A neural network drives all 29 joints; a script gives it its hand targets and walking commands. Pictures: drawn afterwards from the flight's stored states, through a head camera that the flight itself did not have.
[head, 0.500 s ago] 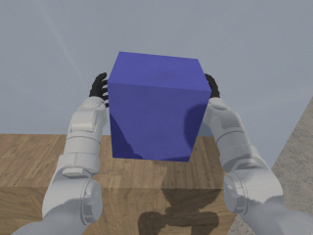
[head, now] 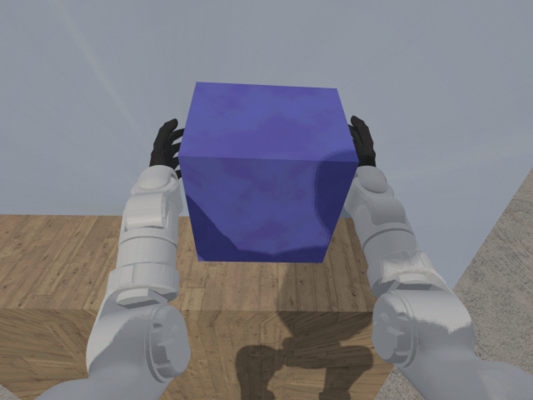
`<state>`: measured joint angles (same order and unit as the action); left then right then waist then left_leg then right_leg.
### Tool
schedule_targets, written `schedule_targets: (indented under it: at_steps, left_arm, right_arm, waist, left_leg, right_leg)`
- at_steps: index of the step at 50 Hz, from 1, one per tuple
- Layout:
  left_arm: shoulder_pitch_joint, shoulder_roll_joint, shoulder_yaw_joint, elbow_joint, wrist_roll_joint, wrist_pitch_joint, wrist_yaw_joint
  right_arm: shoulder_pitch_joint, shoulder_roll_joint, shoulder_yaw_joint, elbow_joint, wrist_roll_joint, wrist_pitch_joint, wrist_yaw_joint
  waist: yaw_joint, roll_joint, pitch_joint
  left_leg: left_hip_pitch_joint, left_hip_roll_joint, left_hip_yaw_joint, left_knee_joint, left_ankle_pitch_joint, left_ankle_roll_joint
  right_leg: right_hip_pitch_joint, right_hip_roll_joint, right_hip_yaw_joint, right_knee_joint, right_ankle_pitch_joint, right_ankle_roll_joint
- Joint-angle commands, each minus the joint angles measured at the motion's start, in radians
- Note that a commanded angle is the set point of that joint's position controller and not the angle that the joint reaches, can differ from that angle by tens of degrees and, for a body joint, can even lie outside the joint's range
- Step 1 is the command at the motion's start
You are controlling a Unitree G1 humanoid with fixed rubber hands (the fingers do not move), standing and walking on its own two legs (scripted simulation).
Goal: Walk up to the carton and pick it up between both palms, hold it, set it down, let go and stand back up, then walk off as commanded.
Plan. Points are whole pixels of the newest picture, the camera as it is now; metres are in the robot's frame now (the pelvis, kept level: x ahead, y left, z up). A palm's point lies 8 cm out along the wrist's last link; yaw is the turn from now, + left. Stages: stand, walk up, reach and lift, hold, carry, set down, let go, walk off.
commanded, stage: set down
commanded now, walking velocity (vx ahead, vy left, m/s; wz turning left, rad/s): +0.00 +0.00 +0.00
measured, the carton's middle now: (264, 179) +0.39 +0.02 +0.17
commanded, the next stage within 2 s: none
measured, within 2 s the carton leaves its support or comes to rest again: neither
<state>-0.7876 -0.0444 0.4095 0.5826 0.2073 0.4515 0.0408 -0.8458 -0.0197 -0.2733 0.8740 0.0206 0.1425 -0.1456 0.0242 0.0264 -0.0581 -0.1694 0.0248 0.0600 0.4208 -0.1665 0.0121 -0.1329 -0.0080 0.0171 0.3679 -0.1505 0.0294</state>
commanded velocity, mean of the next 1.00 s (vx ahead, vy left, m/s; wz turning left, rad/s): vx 0.00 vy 0.00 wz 0.00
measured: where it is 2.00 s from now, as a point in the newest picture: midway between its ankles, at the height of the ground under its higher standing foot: outside the picture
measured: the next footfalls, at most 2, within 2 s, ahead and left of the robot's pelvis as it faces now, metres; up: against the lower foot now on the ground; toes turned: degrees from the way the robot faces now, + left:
none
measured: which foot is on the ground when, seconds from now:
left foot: down 0.00-1.00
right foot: down 0.00-1.00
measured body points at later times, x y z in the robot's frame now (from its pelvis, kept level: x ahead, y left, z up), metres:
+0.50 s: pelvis +0.01 +0.00 +0.00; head -0.03 +0.00 +0.45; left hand +0.40 +0.16 +0.17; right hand +0.43 -0.14 +0.17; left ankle +0.05 +0.11 -0.74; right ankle +0.04 -0.14 -0.74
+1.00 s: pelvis +0.02 -0.01 +0.00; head +0.01 -0.01 +0.45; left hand +0.42 +0.16 +0.14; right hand +0.45 -0.14 +0.14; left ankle +0.05 +0.11 -0.74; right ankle +0.04 -0.14 -0.74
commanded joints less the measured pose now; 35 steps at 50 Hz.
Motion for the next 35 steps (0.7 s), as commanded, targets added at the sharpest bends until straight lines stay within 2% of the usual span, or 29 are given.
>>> schedule_targets:
  at_steps: [1,8,10,12,13,14,17,23,28,31,32,35]
  left_arm:
    - [-0.635,-0.517,-0.381,-0.167,-0.01,-0.074,-0.143]
    - [-0.571,-0.559,-0.448,-0.224,-0.036,-0.099,-0.118]
    - [-0.576,-0.566,-0.46,-0.238,-0.04,-0.104,-0.115]
    - [-0.576,-0.571,-0.461,-0.247,-0.04,-0.109,-0.109]
    - [-0.567,-0.576,-0.459,-0.233,-0.033,-0.107,-0.107]
    - [-0.567,-0.573,-0.453,-0.238,-0.031,-0.113,-0.106]
    - [-0.587,-0.568,-0.436,-0.203,-0.017,-0.124,-0.104]
    - [-0.558,-0.531,-0.354,-0.105,0.038,-0.13,-0.106]
    - [-0.558,-0.516,-0.356,-0.097,0.037,-0.151,-0.093]
    - [-0.554,-0.51,-0.354,-0.1,0.04,-0.164,-0.082]
    - [-0.561,-0.511,-0.351,-0.104,0.034,-0.17,-0.079]
    - [-0.548,-0.508,-0.345,-0.088,0.038,-0.176,-0.072]
  right_arm:
    - [-0.762,0.542,0.362,-0.223,0.019,-0.102,0.162]
    - [-0.756,0.535,0.459,-0.299,0.072,-0.14,0.159]
    - [-0.746,0.54,0.47,-0.29,0.08,-0.144,0.159]
    - [-0.747,0.544,0.483,-0.286,0.086,-0.148,0.162]
    - [-0.739,0.541,0.474,-0.27,0.085,-0.149,0.163]
    - [-0.73,0.548,0.477,-0.263,0.084,-0.149,0.165]
    - [-0.723,0.537,0.44,-0.218,0.06,-0.15,0.175]
    - [-0.7,0.501,0.351,-0.112,-0.001,-0.154,0.211]
    - [-0.706,0.501,0.352,-0.131,-0.023,-0.175,0.231]
    - [-0.684,0.501,0.357,-0.116,-0.028,-0.181,0.242]
    - [-0.688,0.509,0.364,-0.117,-0.025,-0.182,0.244]
    - [-0.672,0.499,0.353,-0.103,-0.034,-0.186,0.25]
  waist:
    - [0.038,-0.075,-0.393]
    - [0.058,-0.052,-0.461]
    - [0.056,-0.048,-0.446]
    - [0.069,-0.047,-0.448]
    - [0.063,-0.039,-0.436]
    - [0.074,-0.048,-0.436]
    - [0.07,-0.043,-0.402]
    - [0.103,-0.047,-0.294]
    - [0.127,-0.06,-0.331]
    - [0.136,-0.045,-0.341]
    - [0.149,-0.056,-0.355]
    - [0.151,-0.045,-0.352]
  left_leg:
    - [0.225,-0.042,0.007,-0.135,0.199,-0.034]
    - [0.292,-0.034,-0.008,-0.077,0.392,-0.054]
    - [0.299,-0.03,-0.007,-0.072,0.412,-0.057]
    - [0.302,-0.027,-0.009,-0.069,0.427,-0.058]
    - [0.302,-0.024,-0.012,-0.071,0.426,-0.06]
    - [0.302,-0.024,-0.008,-0.07,0.432,-0.057]
    - [0.28,-0.025,-0.002,-0.089,0.367,-0.057]
    - [0.219,-0.019,0.009,-0.144,0.216,-0.047]
    - [0.218,-0.015,0.021,-0.139,0.232,-0.046]
    - [0.219,-0.014,0.027,-0.139,0.238,-0.047]
    - [0.218,-0.012,0.029,-0.136,0.245,-0.044]
    - [0.219,-0.009,0.031,-0.133,0.252,-0.048]
  right_leg:
    - [0.182,0.077,-0.119,-0.118,0.03,-0.008]
    - [0.178,0.089,-0.117,-0.114,0.138,-0.018]
    - [0.17,0.091,-0.115,-0.115,0.144,-0.021]
    - [0.165,0.092,-0.115,-0.115,0.142,-0.024]
    - [0.157,0.091,-0.115,-0.119,0.131,-0.025]
    - [0.157,0.089,-0.111,-0.12,0.136,-0.025]
    - [0.136,0.085,-0.111,-0.126,0.083,-0.026]
    - [0.088,0.079,-0.116,-0.143,-0.04,-0.033]
    - [0.076,0.083,-0.12,-0.136,-0.023,-0.032]
    - [0.067,0.084,-0.117,-0.133,-0.019,-0.034]
    - [0.068,0.085,-0.115,-0.131,-0.016,-0.033]
    - [0.051,0.085,-0.116,-0.131,-0.021,-0.036]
